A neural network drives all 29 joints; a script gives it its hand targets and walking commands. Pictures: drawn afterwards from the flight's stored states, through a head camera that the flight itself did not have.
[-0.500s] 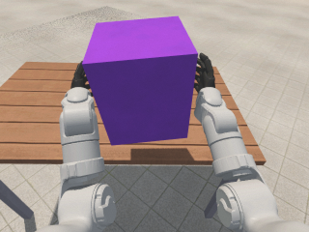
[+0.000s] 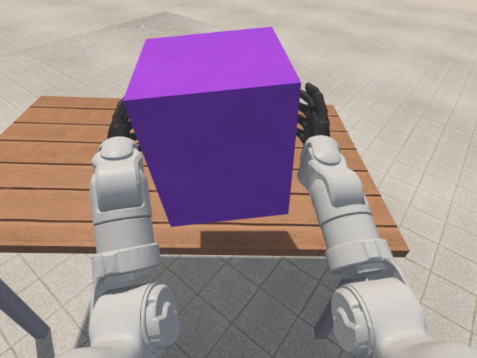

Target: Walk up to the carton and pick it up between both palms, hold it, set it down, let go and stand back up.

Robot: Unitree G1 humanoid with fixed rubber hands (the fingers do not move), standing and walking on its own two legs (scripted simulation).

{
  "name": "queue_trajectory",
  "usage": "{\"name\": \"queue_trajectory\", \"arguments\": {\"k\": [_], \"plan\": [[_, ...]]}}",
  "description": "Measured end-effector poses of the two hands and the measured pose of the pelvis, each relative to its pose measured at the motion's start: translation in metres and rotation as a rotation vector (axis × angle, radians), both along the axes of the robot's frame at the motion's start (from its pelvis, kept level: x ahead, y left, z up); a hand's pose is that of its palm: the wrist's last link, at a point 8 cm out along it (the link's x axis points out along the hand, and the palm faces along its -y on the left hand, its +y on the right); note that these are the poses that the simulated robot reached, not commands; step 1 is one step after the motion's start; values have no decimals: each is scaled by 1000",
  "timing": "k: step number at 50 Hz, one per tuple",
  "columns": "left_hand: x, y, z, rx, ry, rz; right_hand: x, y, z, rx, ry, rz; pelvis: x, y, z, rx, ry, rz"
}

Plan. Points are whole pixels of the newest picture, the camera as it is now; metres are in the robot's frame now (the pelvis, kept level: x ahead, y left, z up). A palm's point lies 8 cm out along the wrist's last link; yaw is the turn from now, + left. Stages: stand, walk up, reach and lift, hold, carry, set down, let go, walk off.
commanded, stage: hold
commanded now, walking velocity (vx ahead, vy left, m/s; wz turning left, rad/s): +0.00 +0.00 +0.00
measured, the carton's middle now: (219, 129) +0.43 +0.01 +0.20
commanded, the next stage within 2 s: none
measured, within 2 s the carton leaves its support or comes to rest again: neither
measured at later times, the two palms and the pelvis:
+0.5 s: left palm (123, 146) +0.37 +0.16 +0.21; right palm (314, 138) +0.36 -0.13 +0.22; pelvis +0.00 +0.00 +0.00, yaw +0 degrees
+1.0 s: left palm (123, 148) +0.37 +0.16 +0.21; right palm (313, 140) +0.36 -0.13 +0.22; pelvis +0.01 +0.00 +0.00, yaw +0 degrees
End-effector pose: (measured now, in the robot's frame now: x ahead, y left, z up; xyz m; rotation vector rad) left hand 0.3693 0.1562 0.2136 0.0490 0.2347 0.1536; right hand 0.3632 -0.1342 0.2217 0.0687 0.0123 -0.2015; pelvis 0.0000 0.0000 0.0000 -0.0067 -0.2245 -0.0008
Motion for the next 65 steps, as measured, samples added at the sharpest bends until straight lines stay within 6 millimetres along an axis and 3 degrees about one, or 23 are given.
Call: {"name": "queue_trajectory", "arguments": {"k": [65], "plan": [[1,0,-4,8,3,-5,0,0,-4,4,-17,-1,4,4,0,-2,-9,-2]]}}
